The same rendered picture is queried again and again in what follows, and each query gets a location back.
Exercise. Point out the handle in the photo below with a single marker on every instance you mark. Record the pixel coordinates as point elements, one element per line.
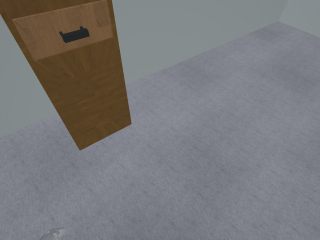
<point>75,35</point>

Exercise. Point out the drawer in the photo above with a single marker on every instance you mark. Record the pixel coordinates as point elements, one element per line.
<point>40,32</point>

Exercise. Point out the cabinet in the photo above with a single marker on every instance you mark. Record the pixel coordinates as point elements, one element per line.
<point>86,85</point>

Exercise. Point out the left robot hand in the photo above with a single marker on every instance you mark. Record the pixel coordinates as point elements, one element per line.
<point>54,234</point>

